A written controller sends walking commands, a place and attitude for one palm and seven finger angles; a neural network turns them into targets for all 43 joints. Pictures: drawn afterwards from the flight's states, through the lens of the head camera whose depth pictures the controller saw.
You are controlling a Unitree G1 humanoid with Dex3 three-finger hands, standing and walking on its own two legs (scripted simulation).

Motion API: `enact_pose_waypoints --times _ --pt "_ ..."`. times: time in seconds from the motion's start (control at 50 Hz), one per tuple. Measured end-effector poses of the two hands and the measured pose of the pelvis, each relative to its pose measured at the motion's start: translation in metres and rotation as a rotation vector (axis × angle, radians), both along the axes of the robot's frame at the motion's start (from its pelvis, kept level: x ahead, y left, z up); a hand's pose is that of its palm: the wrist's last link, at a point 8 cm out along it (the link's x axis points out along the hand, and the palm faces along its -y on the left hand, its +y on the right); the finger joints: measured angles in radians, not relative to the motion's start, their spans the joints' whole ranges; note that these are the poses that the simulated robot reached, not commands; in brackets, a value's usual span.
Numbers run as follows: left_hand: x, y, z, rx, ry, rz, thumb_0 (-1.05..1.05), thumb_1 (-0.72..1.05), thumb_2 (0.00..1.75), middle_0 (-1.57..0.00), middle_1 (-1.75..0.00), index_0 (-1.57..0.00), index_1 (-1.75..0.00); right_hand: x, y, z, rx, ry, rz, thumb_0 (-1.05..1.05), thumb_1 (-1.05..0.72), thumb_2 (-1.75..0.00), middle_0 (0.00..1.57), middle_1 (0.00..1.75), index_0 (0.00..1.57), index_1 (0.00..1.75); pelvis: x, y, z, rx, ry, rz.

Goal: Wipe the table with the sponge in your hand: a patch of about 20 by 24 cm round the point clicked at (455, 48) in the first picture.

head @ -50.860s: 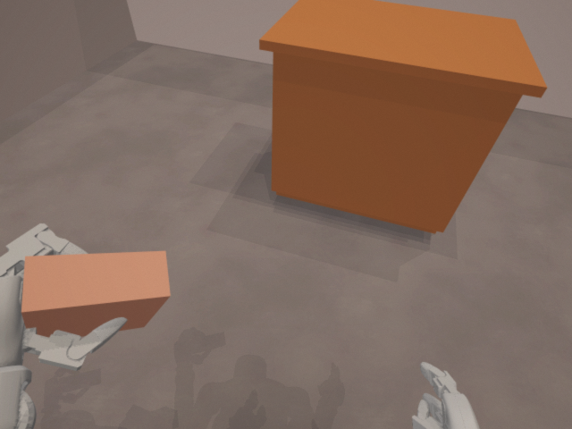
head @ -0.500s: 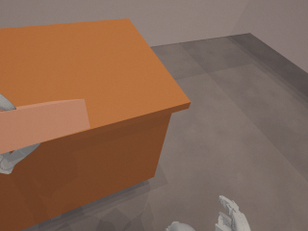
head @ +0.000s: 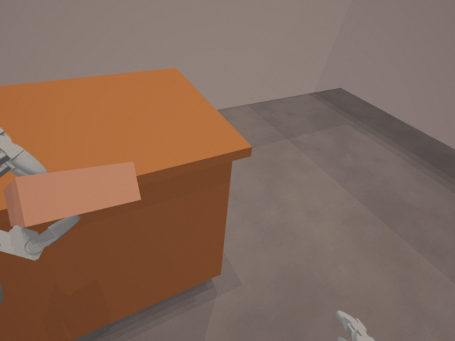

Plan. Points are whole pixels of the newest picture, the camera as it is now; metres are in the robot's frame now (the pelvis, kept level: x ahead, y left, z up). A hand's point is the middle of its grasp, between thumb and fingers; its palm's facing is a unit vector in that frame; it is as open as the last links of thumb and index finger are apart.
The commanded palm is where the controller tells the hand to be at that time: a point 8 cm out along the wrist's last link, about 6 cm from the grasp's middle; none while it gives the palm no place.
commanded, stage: stop stepping back and stand still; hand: left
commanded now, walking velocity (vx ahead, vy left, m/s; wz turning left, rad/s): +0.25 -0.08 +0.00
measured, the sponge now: (86, 191) +0.25 +0.20 +0.22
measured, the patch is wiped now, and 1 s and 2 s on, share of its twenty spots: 1.00 1.00 1.00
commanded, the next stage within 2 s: stand and wait in 0.40 s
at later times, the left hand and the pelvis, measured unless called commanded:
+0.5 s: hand (45, 200) +0.19 +0.21 +0.26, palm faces +0.51 -0.78 -0.37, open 9.1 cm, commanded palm +0.14 +0.26 +0.27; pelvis +0.00 -0.03 +0.00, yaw +4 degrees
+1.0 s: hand (25, 185) +0.22 +0.25 +0.25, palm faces +0.51 -0.78 -0.36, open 9.1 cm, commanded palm +0.16 +0.29 +0.27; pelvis +0.02 +0.00 +0.01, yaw +3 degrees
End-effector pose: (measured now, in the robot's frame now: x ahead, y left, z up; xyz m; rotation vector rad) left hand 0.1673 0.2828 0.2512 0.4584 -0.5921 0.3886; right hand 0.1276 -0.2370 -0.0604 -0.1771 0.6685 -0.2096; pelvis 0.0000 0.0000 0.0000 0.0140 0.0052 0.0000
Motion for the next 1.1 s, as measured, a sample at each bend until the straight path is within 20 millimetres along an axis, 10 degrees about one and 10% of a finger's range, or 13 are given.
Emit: enact_pose_waypoints --times 0.22,0.44,0.8,1.1 --pt "-0.015 -0.033 0.017 0.105 0.024 0.035 -0.02 -0.50 1.08 -0.80 -1.45 -0.91 -1.44 -0.014 -0.010 -0.045 0.061 0.173 0.100 0.01 -0.90 -0.90 0.21 0.30 0.20 0.30 -0.014 -0.029 -0.005 -0.038 -0.032 0.057" --pt "-0.024 -0.038 0.007 0.058 0.039 0.019 -0.02 -0.51 1.08 -0.80 -1.45 -0.91 -1.44 0.019 -0.036 -0.003 -0.069 0.058 0.077 0.01 -0.91 -0.90 0.20 0.30 0.20 0.30 -0.009 -0.028 0.004 -0.010 -0.002 0.058" --pt "0.005 -0.009 -0.001 0.031 0.106 0.079 -0.02 -0.50 1.08 -0.80 -1.45 -0.91 -1.44 0.075 0.017 0.001 0.011 0.048 0.172 0.01 -0.91 -0.90 0.20 0.30 0.20 0.30 0.017 -0.011 0.010 -0.025 -0.007 0.069" --pt "0.002 0.008 0.002 -0.003 0.082 0.079 -0.02 -0.50 1.08 -0.80 -1.45 -0.91 -1.44 0.073 0.031 0.011 0.005 0.037 0.165 0.01 -0.91 -0.90 0.21 0.30 0.20 0.30 0.013 0.001 0.014 -0.034 -0.016 0.051"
